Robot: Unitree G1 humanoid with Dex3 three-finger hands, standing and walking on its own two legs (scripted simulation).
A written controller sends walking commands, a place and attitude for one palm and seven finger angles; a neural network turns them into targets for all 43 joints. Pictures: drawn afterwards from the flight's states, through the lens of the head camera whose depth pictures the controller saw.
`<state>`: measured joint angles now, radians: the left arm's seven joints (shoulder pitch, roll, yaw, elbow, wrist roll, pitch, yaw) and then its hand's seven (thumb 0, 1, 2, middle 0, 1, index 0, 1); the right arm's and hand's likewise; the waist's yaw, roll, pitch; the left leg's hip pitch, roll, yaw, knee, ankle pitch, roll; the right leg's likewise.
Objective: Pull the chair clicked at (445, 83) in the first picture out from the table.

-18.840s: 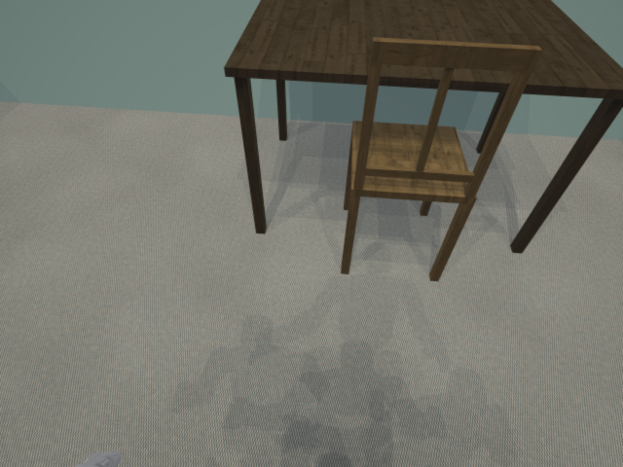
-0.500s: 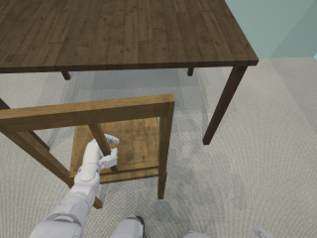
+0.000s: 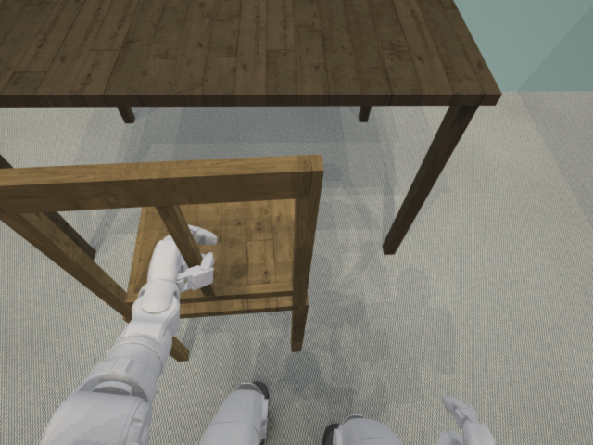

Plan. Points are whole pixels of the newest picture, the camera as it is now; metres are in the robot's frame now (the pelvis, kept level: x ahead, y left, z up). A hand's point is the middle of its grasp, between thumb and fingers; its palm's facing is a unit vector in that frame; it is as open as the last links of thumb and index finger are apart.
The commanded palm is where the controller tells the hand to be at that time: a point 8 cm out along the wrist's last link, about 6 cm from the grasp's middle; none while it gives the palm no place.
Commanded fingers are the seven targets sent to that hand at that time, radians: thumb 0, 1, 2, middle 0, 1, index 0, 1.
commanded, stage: step backward, pulling the chair out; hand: left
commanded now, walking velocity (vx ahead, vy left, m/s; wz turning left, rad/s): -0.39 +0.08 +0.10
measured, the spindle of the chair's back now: (192, 256) +0.38 +0.18 -0.05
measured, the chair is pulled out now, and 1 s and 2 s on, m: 0.17 0.31 0.53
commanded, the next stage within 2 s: stop walking, hand still on the chair in 1.96 s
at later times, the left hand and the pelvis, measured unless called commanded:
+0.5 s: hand (203, 293) +0.32 +0.16 -0.06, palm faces +0.07 -0.98 -0.18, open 5.3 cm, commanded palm +0.30 +0.21 -0.05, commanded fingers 0.00 0.90 0.90 -0.50 -1.45 -0.50 -1.45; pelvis -0.05 +0.00 +0.00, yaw +3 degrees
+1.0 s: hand (182, 369) +0.21 +0.17 -0.06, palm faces +0.06 -0.98 -0.18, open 5.3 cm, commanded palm +0.20 +0.22 -0.05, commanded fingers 0.00 0.90 0.90 -0.50 -1.45 -0.50 -1.45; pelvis -0.15 +0.01 +0.00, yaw +4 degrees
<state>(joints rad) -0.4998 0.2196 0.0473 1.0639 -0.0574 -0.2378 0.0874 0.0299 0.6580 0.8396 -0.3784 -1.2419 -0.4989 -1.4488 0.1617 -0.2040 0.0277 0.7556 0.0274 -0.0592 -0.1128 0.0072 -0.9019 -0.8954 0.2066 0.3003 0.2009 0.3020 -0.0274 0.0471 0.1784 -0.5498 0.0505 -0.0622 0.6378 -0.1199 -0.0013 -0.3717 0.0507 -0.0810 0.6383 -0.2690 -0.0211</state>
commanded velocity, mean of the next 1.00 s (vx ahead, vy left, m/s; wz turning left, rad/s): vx -0.38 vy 0.01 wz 0.02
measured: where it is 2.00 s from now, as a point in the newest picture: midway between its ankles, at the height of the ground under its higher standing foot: outside the picture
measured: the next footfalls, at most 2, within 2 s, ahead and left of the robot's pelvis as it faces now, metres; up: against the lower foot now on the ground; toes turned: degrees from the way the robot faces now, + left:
left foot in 0.16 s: +0.09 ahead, +0.14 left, +0.00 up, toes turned +0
left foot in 0.60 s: -0.01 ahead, +0.15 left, +0.00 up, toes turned +3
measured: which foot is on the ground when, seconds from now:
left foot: down 0.00-0.00, up 0.02-0.14, down 0.16-0.42, up 0.44-0.58, down 0.60-1.00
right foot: down 0.00-0.64, up 0.66-0.74, down 0.76-1.00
